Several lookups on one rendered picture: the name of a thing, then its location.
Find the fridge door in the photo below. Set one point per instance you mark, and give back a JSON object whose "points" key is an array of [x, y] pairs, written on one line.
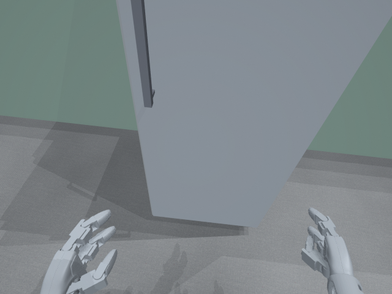
{"points": [[241, 89]]}

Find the handle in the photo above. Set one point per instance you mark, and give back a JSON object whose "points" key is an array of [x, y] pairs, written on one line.
{"points": [[139, 18]]}

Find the right robot hand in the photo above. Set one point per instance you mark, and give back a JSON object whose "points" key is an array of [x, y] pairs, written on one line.
{"points": [[332, 256]]}

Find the robot right forearm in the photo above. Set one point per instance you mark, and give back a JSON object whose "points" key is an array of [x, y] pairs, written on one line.
{"points": [[343, 284]]}

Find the left robot hand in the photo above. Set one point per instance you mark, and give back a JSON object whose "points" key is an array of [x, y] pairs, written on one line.
{"points": [[70, 261]]}

